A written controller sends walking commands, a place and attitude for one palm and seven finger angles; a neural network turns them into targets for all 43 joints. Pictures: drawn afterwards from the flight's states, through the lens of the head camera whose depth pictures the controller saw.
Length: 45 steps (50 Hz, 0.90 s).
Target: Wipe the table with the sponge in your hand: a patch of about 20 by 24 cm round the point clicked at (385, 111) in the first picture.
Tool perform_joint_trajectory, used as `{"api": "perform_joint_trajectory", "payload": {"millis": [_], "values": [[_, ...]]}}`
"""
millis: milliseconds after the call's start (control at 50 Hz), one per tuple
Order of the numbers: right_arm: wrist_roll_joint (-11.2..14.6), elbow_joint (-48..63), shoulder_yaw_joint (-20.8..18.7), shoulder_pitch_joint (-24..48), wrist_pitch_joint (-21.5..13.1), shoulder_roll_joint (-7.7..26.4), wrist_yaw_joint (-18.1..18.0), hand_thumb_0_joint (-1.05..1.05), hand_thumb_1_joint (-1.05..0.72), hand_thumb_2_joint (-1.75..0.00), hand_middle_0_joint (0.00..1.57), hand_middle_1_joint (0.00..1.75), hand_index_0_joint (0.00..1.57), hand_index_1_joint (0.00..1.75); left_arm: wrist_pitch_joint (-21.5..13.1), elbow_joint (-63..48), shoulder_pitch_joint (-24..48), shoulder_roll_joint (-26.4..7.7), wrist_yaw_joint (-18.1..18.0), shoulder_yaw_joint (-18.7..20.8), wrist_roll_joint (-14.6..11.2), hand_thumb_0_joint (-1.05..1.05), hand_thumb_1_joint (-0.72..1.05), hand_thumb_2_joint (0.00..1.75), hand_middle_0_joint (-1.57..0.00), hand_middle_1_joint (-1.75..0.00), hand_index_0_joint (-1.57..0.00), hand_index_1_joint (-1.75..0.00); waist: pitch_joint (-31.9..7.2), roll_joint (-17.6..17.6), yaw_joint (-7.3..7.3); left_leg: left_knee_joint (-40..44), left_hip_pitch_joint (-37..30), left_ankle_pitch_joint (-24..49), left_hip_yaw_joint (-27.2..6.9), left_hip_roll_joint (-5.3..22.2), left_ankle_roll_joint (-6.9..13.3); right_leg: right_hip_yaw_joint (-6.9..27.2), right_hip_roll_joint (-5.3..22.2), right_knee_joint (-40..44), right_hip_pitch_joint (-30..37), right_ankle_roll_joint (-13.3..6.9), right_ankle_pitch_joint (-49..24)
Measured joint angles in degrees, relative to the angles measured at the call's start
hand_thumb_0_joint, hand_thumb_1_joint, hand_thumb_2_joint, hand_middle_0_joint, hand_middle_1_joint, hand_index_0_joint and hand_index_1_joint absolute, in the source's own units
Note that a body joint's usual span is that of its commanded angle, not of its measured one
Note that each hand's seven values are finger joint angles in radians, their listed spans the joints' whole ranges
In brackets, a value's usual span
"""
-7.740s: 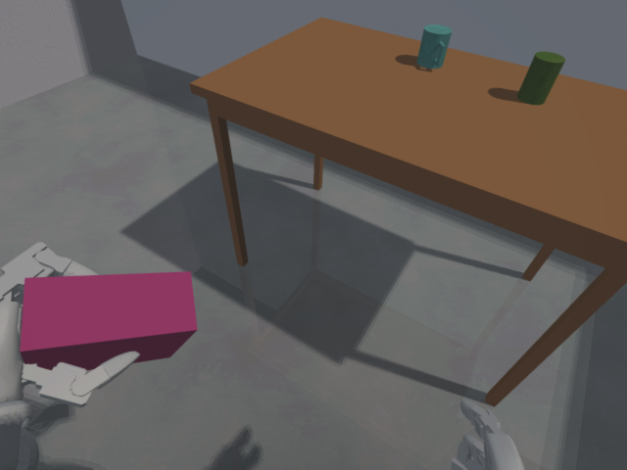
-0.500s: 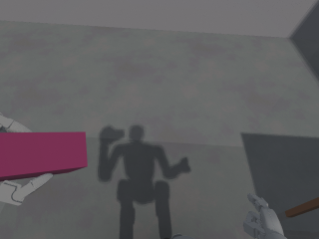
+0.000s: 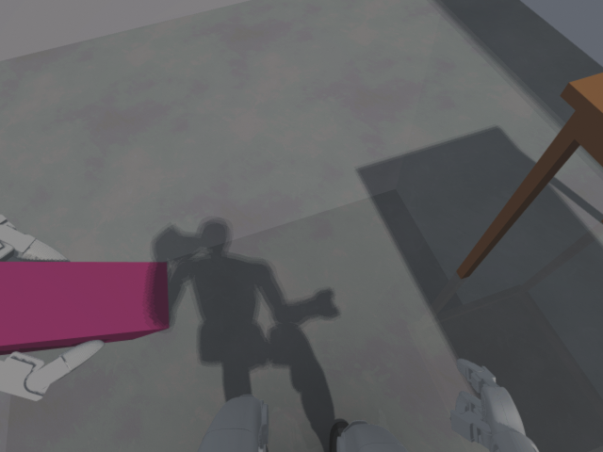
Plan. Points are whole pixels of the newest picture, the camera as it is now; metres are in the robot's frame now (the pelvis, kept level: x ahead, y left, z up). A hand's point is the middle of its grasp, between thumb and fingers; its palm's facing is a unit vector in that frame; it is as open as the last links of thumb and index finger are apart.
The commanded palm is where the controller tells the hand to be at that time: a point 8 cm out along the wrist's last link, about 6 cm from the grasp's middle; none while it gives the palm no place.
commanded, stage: turn to face it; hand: left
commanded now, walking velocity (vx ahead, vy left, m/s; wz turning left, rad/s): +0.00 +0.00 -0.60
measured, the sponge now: (100, 307) +0.24 +0.19 +0.14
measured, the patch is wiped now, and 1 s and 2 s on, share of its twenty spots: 0.00 0.00 0.00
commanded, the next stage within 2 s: none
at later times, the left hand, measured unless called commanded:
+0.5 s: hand (75, 353) +0.19 +0.17 +0.18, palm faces +0.18 -0.86 -0.48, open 10.0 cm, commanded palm +0.15 +0.22 +0.18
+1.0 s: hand (270, 392) +0.17 +0.02 +0.19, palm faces -0.19 -0.78 -0.60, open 10.0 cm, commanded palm +0.15 +0.10 +0.18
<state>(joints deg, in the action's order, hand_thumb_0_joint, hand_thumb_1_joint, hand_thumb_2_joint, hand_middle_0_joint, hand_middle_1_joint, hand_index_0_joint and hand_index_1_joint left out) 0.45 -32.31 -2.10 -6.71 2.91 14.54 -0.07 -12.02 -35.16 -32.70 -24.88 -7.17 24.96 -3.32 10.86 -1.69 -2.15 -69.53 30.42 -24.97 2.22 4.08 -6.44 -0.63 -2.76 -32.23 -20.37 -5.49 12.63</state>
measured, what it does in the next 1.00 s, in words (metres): walks backwards, turning right: left foot, then right foot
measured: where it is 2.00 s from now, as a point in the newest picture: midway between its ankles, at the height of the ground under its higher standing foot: outside the picture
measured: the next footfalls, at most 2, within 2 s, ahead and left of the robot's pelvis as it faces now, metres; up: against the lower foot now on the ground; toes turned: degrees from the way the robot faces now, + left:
left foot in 0.42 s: -0.03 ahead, +0.14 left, +0.00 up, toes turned -9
right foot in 0.68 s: -0.08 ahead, -0.18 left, +0.00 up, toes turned -28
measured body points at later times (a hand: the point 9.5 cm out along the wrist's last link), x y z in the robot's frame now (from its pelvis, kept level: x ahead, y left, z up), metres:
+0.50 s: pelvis -0.08 -0.01 +0.00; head -0.04 -0.02 +0.44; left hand +0.18 +0.22 +0.20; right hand +0.07 -0.26 -0.09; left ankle -0.07 +0.15 -0.73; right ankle -0.01 -0.07 -0.69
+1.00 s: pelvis -0.14 -0.04 -0.01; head -0.08 -0.08 +0.44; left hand +0.17 +0.06 +0.22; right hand -0.15 -0.37 -0.09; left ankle -0.07 +0.06 -0.72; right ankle -0.11 -0.16 -0.73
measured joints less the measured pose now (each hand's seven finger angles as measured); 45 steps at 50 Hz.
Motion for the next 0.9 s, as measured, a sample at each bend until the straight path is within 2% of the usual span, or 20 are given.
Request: {"api": "perform_joint_trajectory", "payload": {"millis": [80,160,260,340,400,420,440,460,500,540,580,640,680,700,720,760,800,840,900], "values": [[0.02,-0.08,-1.8,-0.62,1.11,1.73,-0.53,0.01,-0.91,-0.9,0.2,0.3,0.2,0.3,-0.31,0.5,-1.28,-0.96,-0.57,0.94,-0.25,0.0,-0.48,1.0,-0.75,-1.35,-0.75,-1.35,-2.05,0.86,0.65,5.51,-1.06,1.32,-0.39,-1.11,0.31,2.07,-1.55,3.38,0.48,-0.76,-2.8],[0.17,0.09,-2.06,-1.11,1.7,2.29,-0.71,0.01,-0.91,-0.9,0.2,0.3,0.19,0.3,0.35,2.8,0.37,0.47,-1.12,0.01,-0.3,0.0,-0.48,1.0,-0.75,-1.35,-0.75,-1.35,-4.85,1.62,1.73,12.64,-3.92,0.79,-1.17,-1.77,1.01,4.18,-2.9,5.39,0.45,-1.23,-4.96],[0.21,1.04,-0.79,-1.53,2.21,1.3,-0.64,0.01,-0.91,-0.9,0.2,0.3,0.19,0.3,1.76,4.7,3.34,3.36,-1.26,-3.37,0.12,0.0,-0.48,1.0,-0.75,-1.35,-0.75,-1.35,-8.05,3.14,3.23,21.36,-8.54,-1.2,-1.6,-3.04,2.1,6.75,-4.02,7.72,-0.06,-1.28,-7.85],[-0.05,2.14,0.51,-1.46,2.57,-0.3,-0.12,0.01,-0.91,-0.9,0.2,0.3,0.2,0.3,2.13,4.24,5.18,4.05,-0.68,-5.29,0.79,0.0,-0.48,1.0,-0.75,-1.35,-0.75,-1.35,-9.69,4.68,4.4,29.23,-12.49,-2.95,-1.08,-4.22,3.26,8.77,-4.9,9.88,-1.28,-1.03,-10.81],[-0.24,3.29,1.42,-1.4,2.52,-1.24,0.44,0.01,-0.91,-0.9,0.2,0.3,0.2,0.3,1.57,3.3,6.13,3.49,-0.01,-5.44,1.18,0.0,-0.48,1.0,-0.75,-1.35,-0.75,-1.35,-10.33,4.88,4.63,39.54,-17.29,-1.1,0.45,-4.04,4.71,9.7,-6.24,10.1,-3.26,-0.23,-12.53],[-0.43,3.71,1.6,-1.35,2.29,-1.44,0.49,0.01,-0.91,-0.9,0.2,0.3,0.2,0.3,1.12,3.09,6.62,3.09,0.27,-5.23,1.22,0.0,-0.48,1.0,-0.75,-1.35,-0.75,-1.35,-10.25,4.39,4.39,43.09,-18.65,1.1,0.65,-3.35,5.63,9.32,-6.98,8.24,-4.78,0.59,-11.32],[-0.65,3.76,1.69,-0.99,2.08,-2.11,0.41,0.01,-0.9,-0.9,0.2,0.3,0.2,0.3,0.77,3.25,7.47,2.47,0.56,-4.74,1.32,0.0,-0.48,1.0,-0.75,-1.35,-0.75,-1.35,-9.25,4.68,4.31,43.99,-18.64,7.11,1.32,-3.0,5.9,8.98,-7.15,3.94,-6.67,2.15,-6.45],[-0.63,3.78,1.82,-0.8,1.79,-2.99,0.28,0.01,-0.9,-0.9,0.2,0.3,0.2,0.3,0.66,3.55,8.13,1.83,0.76,-4.11,1.6,-0.01,-0.48,1.0,-0.75,-1.35,-0.75,-1.35,-8.02,5.23,4.59,43.02,-18.66,9.45,2.19,-2.87,5.5,7.9,-6.73,-3.19,-8.82,3.89,-1.01],[-0.26,3.55,2.22,-1.39,1.04,-4.75,0.23,0.01,-0.9,-0.9,0.2,0.3,0.2,0.3,0.6,4.4,7.94,0.88,1.09,-2.53,2.06,-0.01,-0.48,1.0,-0.75,-1.35,-0.75,-1.35,-6.87,5.36,5.32,41.18,-19.34,8.46,3.93,-1.84,4.27,4.79,-5.2,-19.0,-12.63,6.16,5.68],[0.08,3.27,2.65,-2.78,0.41,-5.65,0.55,0.01,-0.9,-0.9,0.2,0.3,0.2,0.3,1.03,5.25,6.73,1.49,1.1,-1.73,1.88,-0.01,-0.48,1.0,-0.75,-1.35,-0.75,-1.35,-6.89,3.51,5.68,39.9,-19.9,6.66,5.05,0.37,3.36,1.74,-2.63,-27.57,-13.39,7.45,9.31],[0.58,2.77,3.12,-4.08,-0.42,-5.78,0.72,0.01,-0.9,-0.9,0.2,0.3,0.2,0.3,1.76,5.68,6.16,3.11,0.69,-2.11,1.65,-0.01,-0.48,1.0,-0.75,-1.35,-0.75,-1.35,-6.5,1.0,6.48,38.94,-20.45,5.7,6.28,3.09,2.41,-0.47,0.51,-25.92,-10.9,8.17,11.01],[0.85,2.18,3.84,-5.55,-2.18,-5.95,0.81,0.01,-0.9,-0.9,0.21,0.3,0.2,0.3,2.48,5.61,7.12,4.4,-0.03,-3.25,1.77,-0.01,-0.48,1.0,-0.75,-1.35,-0.75,-1.35,-4.97,-1.24,7.32,36.25,-20.44,4.35,8.2,6.95,0.73,-2.01,3.78,-15.16,-4.57,8.88,10.08],[0.84,2.1,4.19,-6.34,-3.35,-6.14,0.88,0.01,-0.9,-0.9,0.21,0.3,0.2,0.3,2.74,5.47,9.11,3.41,-0.21,-3.71,2.18,-0.01,-0.48,1.0,-0.75,-1.35,-0.75,-1.35,-3.86,-1.38,6.86,31.78,-18.75,2.35,8.31,9.24,-0.64,-2.9,4.68,-6.58,0.56,8.61,5.73],[0.92,1.66,4.11,-5.89,-3.73,-5.69,0.9,0.01,-0.9,-0.9,0.21,0.3,0.2,0.3,2.66,5.75,10.96,3.52,-0.18,-4.21,2.53,-0.01,-0.48,1.0,-0.75,-1.36,-0.75,-1.35,-2.64,-2.35,6.33,28.31,-17.13,1.32,7.34,10.97,-0.26,-3.82,3.45,-6.03,0.85,7.18,5.66],[0.83,0.84,3.95,-4.81,-3.74,-5.05,0.77,0.01,-0.9,-0.9,0.21,0.3,0.2,0.3,2.52,6.01,12.74,3.8,-0.17,-4.72,2.74,-0.01,-0.48,1.0,-0.75,-1.36,-0.75,-1.35,-1.2,-2.71,5.39,23.29,-14.72,-1.71,4.91,10.8,0.34,-4.19,2.64,-7.25,0.05,5.55,5.54],[0.47,-0.79,3.4,-2.03,-2.96,-3.9,0.36,0.01,-0.9,-0.9,0.21,0.3,0.2,0.3,2.13,5.66,14.45,3.67,-0.13,-4.99,2.42,-0.01,-0.48,1.0,-0.75,-1.36,-0.75,-1.35,1.31,-1.31,3.34,11.49,-9.36,-6.49,0.94,6.93,0.87,-3.53,2.52,-8.21,-1.43,3.39,4.56],[0.33,-0.86,2.61,0.17,-1.69,-2.85,0.26,0.01,-0.9,-0.9,0.21,0.3,0.2,0.3,1.88,3.44,12.15,2.53,0.11,-3.75,1.53,-0.01,-0.48,1.0,-0.75,-1.35,-0.75,-1.35,2.58,0.66,1.82,4.55,-5.84,-6.54,-0.2,3.48,1.12,-1.52,1.94,-6.71,-2.34,2.65,2.36],[0.27,0.1,1.8,1.26,-0.84,-1.75,0.33,0.01,-0.9,-0.9,0.21,0.3,0.2,0.3,1.3,0.06,7.26,0.91,0.2,-1.83,0.59,-0.01,-0.48,1.0,-0.75,-1.35,-0.75,-1.35,2.57,1.96,0.3,3.96,-3.93,-5.16,-0.27,1.41,1.14,0.33,0.89,-4.39,-2.88,2.31,0.15],[0.26,1.61,0.29,1.01,-0.12,-0.2,0.45,0.01,-0.91,-0.9,0.2,0.3,0.2,0.3,0.24,-4.78,0.96,-1.96,0.13,1.1,-0.08,-0.01,-0.48,1.0,-0.75,-1.35,-0.75,-1.35,1.22,3.17,-0.8,10.94,-4.03,-3.45,0.65,-0.1,1.04,2.3,-0.46,-1.4,-3.27,2.17,-2.45]]}}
